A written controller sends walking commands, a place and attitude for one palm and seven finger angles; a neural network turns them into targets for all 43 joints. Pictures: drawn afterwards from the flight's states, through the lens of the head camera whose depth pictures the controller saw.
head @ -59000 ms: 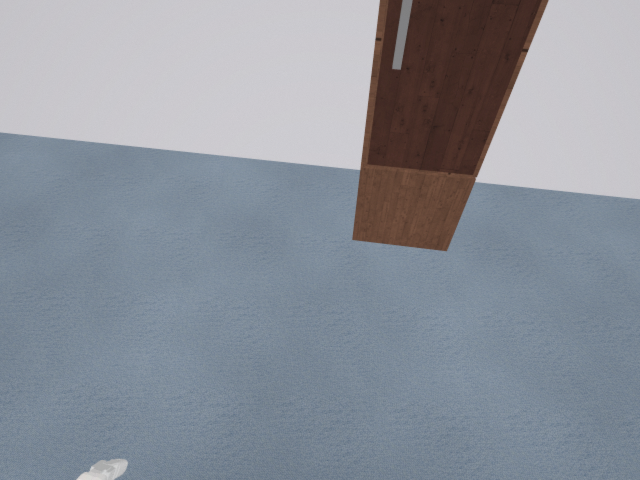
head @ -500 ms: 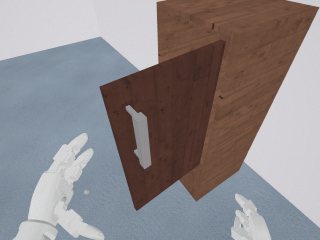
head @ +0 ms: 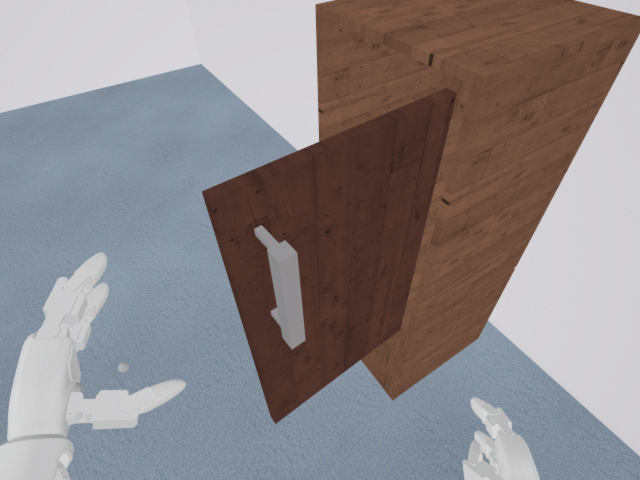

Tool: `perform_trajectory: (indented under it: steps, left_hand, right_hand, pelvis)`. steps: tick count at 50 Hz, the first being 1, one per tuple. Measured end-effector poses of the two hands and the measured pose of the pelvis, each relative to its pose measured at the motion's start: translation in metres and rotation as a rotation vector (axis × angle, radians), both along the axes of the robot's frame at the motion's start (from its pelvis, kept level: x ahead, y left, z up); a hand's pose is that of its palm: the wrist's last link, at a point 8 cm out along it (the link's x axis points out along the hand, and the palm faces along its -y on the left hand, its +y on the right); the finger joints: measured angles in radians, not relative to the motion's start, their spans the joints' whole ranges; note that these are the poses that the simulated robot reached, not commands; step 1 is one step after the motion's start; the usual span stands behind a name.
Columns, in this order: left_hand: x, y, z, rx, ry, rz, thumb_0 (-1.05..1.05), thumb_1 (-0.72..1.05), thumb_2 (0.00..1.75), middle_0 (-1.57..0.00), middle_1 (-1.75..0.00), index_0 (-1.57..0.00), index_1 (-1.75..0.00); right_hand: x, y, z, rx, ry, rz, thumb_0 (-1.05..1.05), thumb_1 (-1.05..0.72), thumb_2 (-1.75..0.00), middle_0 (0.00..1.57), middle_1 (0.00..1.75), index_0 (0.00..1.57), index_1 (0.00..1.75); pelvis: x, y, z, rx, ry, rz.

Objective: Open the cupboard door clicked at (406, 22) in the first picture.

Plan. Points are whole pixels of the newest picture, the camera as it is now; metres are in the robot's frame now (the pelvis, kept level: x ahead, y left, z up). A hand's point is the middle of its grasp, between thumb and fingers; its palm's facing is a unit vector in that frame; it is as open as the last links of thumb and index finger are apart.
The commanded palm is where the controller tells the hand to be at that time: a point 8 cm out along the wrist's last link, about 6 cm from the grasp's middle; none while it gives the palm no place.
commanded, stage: draw the hand back to the body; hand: left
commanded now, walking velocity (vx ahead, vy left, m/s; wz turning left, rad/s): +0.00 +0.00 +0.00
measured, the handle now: (279, 290) +0.31 +0.10 +0.10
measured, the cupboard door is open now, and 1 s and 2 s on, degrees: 94 94 94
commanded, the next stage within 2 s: step back with the hand held close in 0.76 s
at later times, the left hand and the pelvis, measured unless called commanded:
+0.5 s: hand (93, 316) +0.21 +0.26 +0.16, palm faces +0.46 -0.80 -0.40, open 8.0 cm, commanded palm +0.16 +0.29 +0.17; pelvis +0.02 -0.01 +0.00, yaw -1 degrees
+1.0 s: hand (89, 316) +0.21 +0.25 +0.17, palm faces +0.44 -0.78 -0.44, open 7.4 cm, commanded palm +0.15 +0.29 +0.18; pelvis +0.01 -0.01 +0.00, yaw +0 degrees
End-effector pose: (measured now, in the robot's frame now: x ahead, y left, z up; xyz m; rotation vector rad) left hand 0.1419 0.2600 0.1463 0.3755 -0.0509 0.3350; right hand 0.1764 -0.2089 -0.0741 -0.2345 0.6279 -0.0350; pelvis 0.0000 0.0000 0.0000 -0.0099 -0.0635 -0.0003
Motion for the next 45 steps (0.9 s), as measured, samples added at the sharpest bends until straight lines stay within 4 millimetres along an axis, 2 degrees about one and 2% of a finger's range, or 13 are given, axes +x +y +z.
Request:
perform_trajectory:
  steps: [14,25,32,45]
  left_hand:
    - [0.021,0.021,0.020,0.075,-0.052,0.065,0.00,0.42,0.69,-0.19,-0.30,-0.19,-0.30]
    - [0.028,0.031,0.029,0.090,-0.081,0.114,0.01,0.77,0.84,-0.20,-0.30,-0.21,-0.30]
    - [0.028,0.023,0.026,0.080,-0.064,0.095,0.01,0.86,0.88,-0.21,-0.30,-0.21,-0.30]
    - [0.022,0.022,0.028,0.087,-0.071,0.102,0.01,0.89,0.90,-0.21,-0.30,-0.21,-0.30]
  right_hand:
    - [0.017,-0.007,-0.002,0.007,0.042,-0.030,0.01,-0.91,-0.90,0.20,0.30,0.21,0.30]
    - [0.022,-0.015,-0.002,0.002,0.061,-0.040,0.01,-0.91,-0.90,0.20,0.30,0.20,0.30]
    - [0.019,-0.019,-0.004,0.000,0.071,-0.047,0.01,-0.91,-0.90,0.20,0.30,0.20,0.30]
    - [0.012,-0.021,-0.006,0.010,0.076,-0.051,0.01,-0.91,-0.90,0.20,0.30,0.20,0.30]
  pelvis:
    - [0.016,-0.001,0.003,0.007,-0.003,-0.015]
    - [0.020,-0.005,0.004,0.008,-0.001,-0.016]
    - [0.020,-0.008,0.004,0.008,0.001,-0.016]
    - [0.015,-0.011,0.005,0.007,-0.006,-0.014]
